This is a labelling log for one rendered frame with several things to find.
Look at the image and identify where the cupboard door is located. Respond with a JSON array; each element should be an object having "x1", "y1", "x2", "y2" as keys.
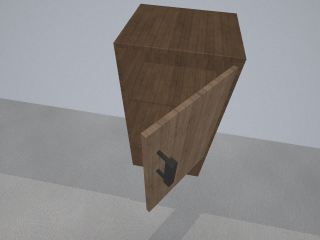
[{"x1": 141, "y1": 65, "x2": 238, "y2": 212}]

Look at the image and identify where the handle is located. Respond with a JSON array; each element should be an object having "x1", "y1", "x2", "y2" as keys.
[{"x1": 156, "y1": 150, "x2": 178, "y2": 187}]

